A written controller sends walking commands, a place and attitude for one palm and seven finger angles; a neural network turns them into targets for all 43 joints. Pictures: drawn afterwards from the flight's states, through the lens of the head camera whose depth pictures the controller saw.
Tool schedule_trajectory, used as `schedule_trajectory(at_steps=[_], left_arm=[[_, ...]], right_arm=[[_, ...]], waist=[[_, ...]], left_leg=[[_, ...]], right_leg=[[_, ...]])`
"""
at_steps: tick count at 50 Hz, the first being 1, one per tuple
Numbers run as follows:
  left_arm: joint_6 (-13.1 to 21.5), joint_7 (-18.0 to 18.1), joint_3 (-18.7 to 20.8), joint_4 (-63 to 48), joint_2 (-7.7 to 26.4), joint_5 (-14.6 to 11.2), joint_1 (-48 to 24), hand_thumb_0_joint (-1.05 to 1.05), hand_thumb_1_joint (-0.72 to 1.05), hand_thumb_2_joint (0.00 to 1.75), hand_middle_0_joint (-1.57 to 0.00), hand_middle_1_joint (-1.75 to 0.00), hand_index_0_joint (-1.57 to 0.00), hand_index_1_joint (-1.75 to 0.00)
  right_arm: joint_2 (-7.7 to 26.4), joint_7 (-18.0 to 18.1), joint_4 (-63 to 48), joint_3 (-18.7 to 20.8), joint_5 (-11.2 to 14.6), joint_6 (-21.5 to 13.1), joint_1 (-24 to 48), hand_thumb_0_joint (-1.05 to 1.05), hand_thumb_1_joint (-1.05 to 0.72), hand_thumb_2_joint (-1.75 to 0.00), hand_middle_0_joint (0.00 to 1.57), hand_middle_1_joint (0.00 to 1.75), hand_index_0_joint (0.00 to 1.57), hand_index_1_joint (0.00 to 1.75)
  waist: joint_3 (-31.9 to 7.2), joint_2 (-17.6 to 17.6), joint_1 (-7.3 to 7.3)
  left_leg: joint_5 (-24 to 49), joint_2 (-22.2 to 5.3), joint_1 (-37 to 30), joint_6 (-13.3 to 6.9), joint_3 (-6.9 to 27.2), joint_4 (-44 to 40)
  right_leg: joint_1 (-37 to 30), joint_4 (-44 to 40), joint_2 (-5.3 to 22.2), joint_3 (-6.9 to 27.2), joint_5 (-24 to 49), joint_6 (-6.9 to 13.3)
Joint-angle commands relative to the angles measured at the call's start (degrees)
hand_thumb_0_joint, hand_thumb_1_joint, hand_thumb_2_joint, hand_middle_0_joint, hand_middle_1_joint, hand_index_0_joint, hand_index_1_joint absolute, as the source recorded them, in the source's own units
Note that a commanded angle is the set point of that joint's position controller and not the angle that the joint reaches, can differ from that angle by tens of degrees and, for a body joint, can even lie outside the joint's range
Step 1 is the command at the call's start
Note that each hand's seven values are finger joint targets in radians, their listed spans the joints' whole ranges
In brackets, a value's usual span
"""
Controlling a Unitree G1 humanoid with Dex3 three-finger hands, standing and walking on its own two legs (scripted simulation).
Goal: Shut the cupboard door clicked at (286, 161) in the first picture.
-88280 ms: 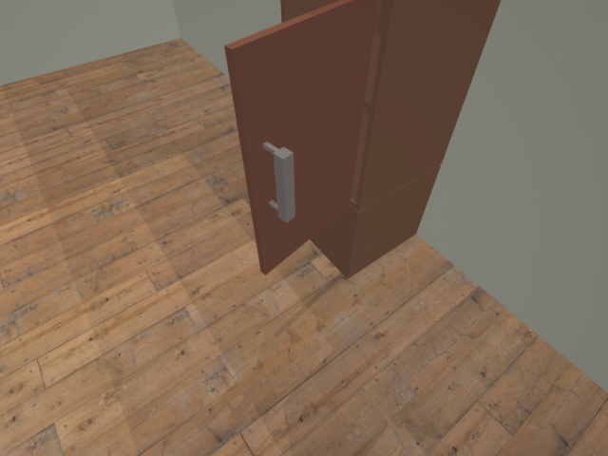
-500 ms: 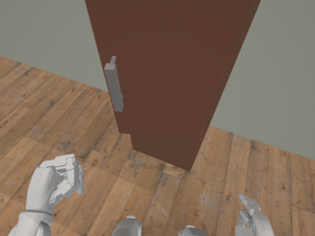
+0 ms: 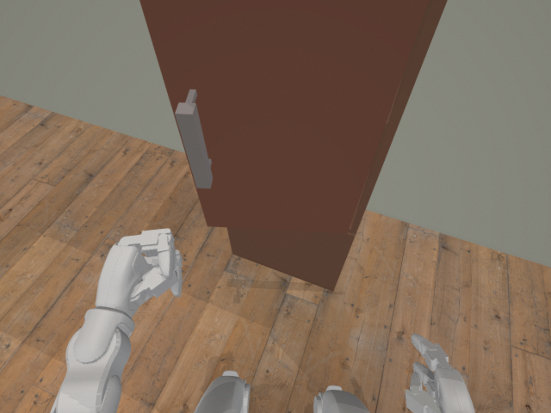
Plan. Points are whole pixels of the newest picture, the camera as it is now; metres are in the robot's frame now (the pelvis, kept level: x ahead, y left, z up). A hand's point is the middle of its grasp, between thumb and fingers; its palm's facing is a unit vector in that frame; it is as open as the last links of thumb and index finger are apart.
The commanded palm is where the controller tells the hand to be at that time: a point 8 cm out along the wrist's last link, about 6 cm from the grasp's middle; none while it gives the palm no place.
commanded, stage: bring the fist close to the handle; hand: left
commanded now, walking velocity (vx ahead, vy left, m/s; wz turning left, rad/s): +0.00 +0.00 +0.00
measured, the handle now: (198, 141) +0.53 +0.16 +0.07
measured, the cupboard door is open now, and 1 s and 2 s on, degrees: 19 19 10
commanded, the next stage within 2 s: push the door shut along its arc in 1.08 s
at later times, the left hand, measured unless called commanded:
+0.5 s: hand (204, 204) +0.39 +0.13 +0.07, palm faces -0.01 -1.00 -0.03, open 3.1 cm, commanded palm +0.37 +0.18 +0.07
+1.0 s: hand (214, 189) +0.43 +0.12 +0.07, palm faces +0.01 -1.00 -0.03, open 3.1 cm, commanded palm +0.40 +0.17 +0.07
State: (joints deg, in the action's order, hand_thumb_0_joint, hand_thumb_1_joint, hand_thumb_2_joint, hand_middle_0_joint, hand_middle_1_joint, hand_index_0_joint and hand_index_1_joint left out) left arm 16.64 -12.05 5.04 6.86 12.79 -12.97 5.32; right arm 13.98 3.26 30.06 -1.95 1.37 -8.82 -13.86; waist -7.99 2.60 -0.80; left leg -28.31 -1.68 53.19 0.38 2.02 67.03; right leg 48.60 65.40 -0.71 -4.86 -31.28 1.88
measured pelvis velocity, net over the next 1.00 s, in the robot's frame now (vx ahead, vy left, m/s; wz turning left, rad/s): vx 0.00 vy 0.00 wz -0.04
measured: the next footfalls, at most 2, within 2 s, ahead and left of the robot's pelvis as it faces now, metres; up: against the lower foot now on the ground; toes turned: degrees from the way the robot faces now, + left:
none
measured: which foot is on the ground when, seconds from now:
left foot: down 0.00-1.00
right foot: down 0.00-1.00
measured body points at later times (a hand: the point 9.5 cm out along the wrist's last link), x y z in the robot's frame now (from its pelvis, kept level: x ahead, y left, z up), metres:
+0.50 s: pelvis +0.00 +0.00 +0.01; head +0.07 +0.00 +0.45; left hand +0.39 +0.18 +0.08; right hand +0.12 -0.25 -0.10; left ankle +0.04 +0.12 -0.65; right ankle +0.01 -0.10 -0.65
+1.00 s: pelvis +0.00 +0.00 +0.01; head +0.08 -0.01 +0.46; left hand +0.42 +0.17 +0.07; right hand +0.06 -0.26 -0.11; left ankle +0.04 +0.12 -0.65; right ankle +0.01 -0.10 -0.65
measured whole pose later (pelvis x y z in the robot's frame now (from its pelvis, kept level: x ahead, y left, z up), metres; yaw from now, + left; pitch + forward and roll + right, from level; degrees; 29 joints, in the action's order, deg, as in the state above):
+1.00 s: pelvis +0.00 +0.00 +0.01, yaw -2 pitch +17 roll +0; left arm 26.2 -2.7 11.9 47.1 11.5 -6.9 -28.7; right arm 14.1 -0.3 36.2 0.4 -0.2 -0.2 -20.1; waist -8.5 1.9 -4.7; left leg -26.0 -2.2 52.8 0.2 -1.3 61.4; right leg 50.5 61.9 -1.2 -1.5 -28.8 1.6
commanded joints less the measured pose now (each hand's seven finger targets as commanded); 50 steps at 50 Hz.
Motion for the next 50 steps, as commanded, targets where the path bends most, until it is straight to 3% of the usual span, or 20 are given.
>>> schedule_trajectory(at_steps=[1,4,7,12,13,19,21,23,29,31,34,36,42,46,48,49,50], left_arm=[[3.3,3.7,5.5,-12.4,7.5,-0.9,-10.7,0.00,0.90,0.90,-1.30,-1.50,-1.30,-1.50],[4.8,6.2,3.3,-8.0,4.6,0.4,-14.4,0.00,0.90,0.90,-1.30,-1.50,-1.30,-1.50],[5.5,7.0,1.8,-2.0,3.5,2.1,-17.4,0.00,0.90,0.90,-1.30,-1.50,-1.30,-1.50],[6.0,6.5,-0.2,0.9,2.8,3.3,-25.2,0.00,0.90,0.90,-1.30,-1.50,-1.30,-1.50],[6.3,6.7,0.7,1.8,3.6,3.2,-27.7,0.00,0.90,0.90,-1.30,-1.50,-1.30,-1.50],[9.7,9.9,4.2,5.9,5.8,3.5,-39.2,0.00,0.90,0.90,-1.30,-1.50,-1.30,-1.50],[9.9,10.4,4.9,10.3,6.6,3.8,-41.2,0.00,0.90,0.90,-1.30,-1.50,-1.30,-1.50],[9.5,10.1,4.9,15.3,6.5,4.4,-43.5,0.00,0.90,0.90,-1.30,-1.50,-1.30,-1.50],[8.5,8.1,2.9,22.9,3.6,4.2,-49.9,0.00,0.90,0.90,-1.30,-1.50,-1.30,-1.50],[9.5,8.4,5.3,23.6,6.0,3.8,-53.9,0.00,0.90,0.90,-1.30,-1.50,-1.30,-1.50],[11.5,9.2,6.1,26.9,6.5,4.6,-58.7,0.00,0.90,0.90,-1.30,-1.50,-1.30,-1.50],[12.9,10.0,8.6,27.8,8.8,5.3,-57.6,0.00,0.90,0.90,-1.30,-1.50,-1.30,-1.50],[13.5,10.0,9.5,29.6,9.4,6.4,-52.6,0.00,0.90,0.90,-1.30,-1.50,-1.30,-1.50],[13.5,9.3,8.1,27.3,7.4,5.2,-53.4,0.00,0.90,0.90,-1.30,-1.50,-1.30,-1.50],[13.9,9.3,8.1,28.2,7.7,4.9,-55.8,0.00,0.90,0.90,-1.30,-1.50,-1.30,-1.50],[14.5,9.3,8.9,27.7,8.8,5.0,-56.7,0.00,0.90,0.90,-1.30,-1.50,-1.30,-1.50],[15.1,9.1,7.3,26.9,7.4,5.2,-57.5,0.00,0.90,0.90,-1.30,-1.50,-1.30,-1.50]], right_arm=[[7.0,0.3,-8.6,3.5,-0.2,-2.3,0.6,0.00,-0.90,-0.90,0.20,0.30,0.20,0.30],[6.7,-0.4,-7.4,3.4,-0.5,-1.7,0.7,0.00,-0.90,-0.90,0.20,0.30,0.20,0.30],[7.1,-1.0,-6.5,3.6,-0.7,-0.9,0.0,0.00,-0.90,-0.90,0.20,0.30,0.20,0.30],[7.6,-1.3,-5.8,4.1,-0.6,0.4,-0.8,0.00,-0.90,-0.90,0.20,0.30,0.20,0.30],[7.6,-1.2,-5.4,4.1,-0.6,0.6,-1.0,0.00,-0.90,-0.90,0.20,0.30,0.20,0.30],[7.1,-1.1,-3.0,4.1,-1.1,1.2,-1.2,0.00,-0.90,-0.90,0.20,0.30,0.20,0.30],[7.3,-1.1,-2.2,4.1,-1.2,1.6,-2.0,0.00,-0.90,-0.90,0.20,0.30,0.20,0.30],[7.3,-1.3,-1.4,4.1,-1.2,2.1,-2.4,0.00,-0.90,-0.90,0.20,0.30,0.20,0.30],[7.6,-2.0,-0.9,4.8,-1.0,3.6,-4.9,0.00,-0.90,-0.90,0.20,0.30,0.20,0.30],[7.9,-1.9,-0.4,4.9,-1.1,3.7,-6.0,0.00,-0.90,-0.90,0.20,0.30,0.20,0.30],[7.6,-2.2,0.8,5.0,-1.4,4.0,-6.4,0.00,-0.90,-0.90,0.20,0.30,0.20,0.30],[7.8,-2.4,0.6,5.1,-1.8,4.2,-7.2,0.00,-0.90,-0.90,0.20,0.30,0.20,0.30],[7.9,-3.5,-0.4,5.5,-2.0,5.9,-7.9,0.00,-0.90,-0.90,0.20,0.30,0.20,0.30],[7.9,-3.4,-0.9,5.6,-1.7,6.3,-8.3,0.00,-0.90,-0.90,0.20,0.30,0.20,0.30],[7.8,-3.0,-0.1,5.6,-1.6,6.4,-8.0,0.00,-0.90,-0.90,0.20,0.30,0.20,0.30],[7.9,-2.9,0.1,5.6,-1.6,6.4,-8.1,0.00,-0.90,-0.90,0.20,0.30,0.20,0.30],[7.7,-2.9,0.3,5.6,-1.6,6.3,-7.9,0.00,-0.90,-0.90,0.20,0.30,0.20,0.30]], waist=[[-17.4,-0.8,0.15],[-13.6,-1.0,-0.77],[-11.7,-3.7,-1.63],[-14.9,-1.1,-2.12],[-15.1,-2.2,-2.33],[-19.5,-1.2,-2.42],[-19.1,-2.9,-3.02],[-18.4,-1.9,-3.27],[-20.2,-1.9,-4.36],[-21.5,-2.8,-4.57],[-21.1,-2.6,-5.16],[-22.3,-1.5,-4.00],[-25.1,-1.3,-2.71],[-23.5,-3.3,-3.76],[-20.6,-4.9,-4.68],[-20.7,-4.9,-4.62],[-20.7,-3.7,-4.92]], left_leg=[[14.0,1.6,-14.4,-1.9,0.3,-11.6],[12.6,1.4,-13.9,-1.6,0.2,-12.1],[11.3,1.4,-12.6,-1.7,0.0,-12.2],[12.9,1.4,-15.2,-1.7,-0.4,-12.2],[12.3,1.3,-15.2,-1.7,-0.3,-12.3],[14.3,1.4,-15.9,-1.6,-0.5,-11.5],[13.7,1.5,-14.4,-1.8,-0.7,-11.1],[13.0,1.6,-13.3,-1.6,-1.1,-11.3],[15.6,1.5,-14.5,-1.6,-1.3,-11.1],[16.4,1.5,-14.3,-1.7,-0.9,-10.7],[16.1,1.5,-13.2,-1.7,-1.3,-10.0],[16.8,1.7,-13.2,-1.7,-1.3,-9.9],[18.1,1.7,-13.8,-1.6,-2.3,-11.0],[17.2,1.8,-13.5,-2.0,-2.6,-11.5],[14.5,1.7,-12.1,-2.1,-2.6,-11.7],[13.8,1.6,-12.0,-2.1,-2.6,-11.7],[14.1,1.6,-12.9,-2.1,-2.4,-11.8]], right_leg=[[-9.7,-11.8,-0.5,3.2,15.9,-0.7],[-7.2,-12.0,-0.4,2.6,14.6,-0.7],[-6.3,-12.5,-0.1,2.9,13.7,-0.8],[-6.6,-12.6,0.1,3.3,16.1,-0.6],[-6.5,-12.9,0.0,3.4,15.5,-0.7],[-7.6,-11.7,0.0,3.9,17.9,-0.8],[-8.0,-12.0,-0.1,4.3,17.9,-1.1],[-7.8,-12.2,0.1,4.6,18.1,-1.1],[-7.6,-12.6,-0.2,4.5,21.5,-1.1],[-8.0,-12.1,-0.4,4.5,22.3,-1.1],[-7.2,-11.8,-0.2,4.9,22.7,-1.3],[-7.4,-11.2,-0.4,4.9,23.0,-1.1],[-10.0,-11.2,-0.5,5.0,25.2,-1.1],[-11.1,-12.7,-0.7,5.2,25.1,-1.3],[-10.2,-13.8,-0.5,5.7,22.7,-1.6],[-10.0,-13.8,-0.4,5.8,21.8,-1.7],[-9.4,-13.6,-0.5,5.6,21.8,-1.5]])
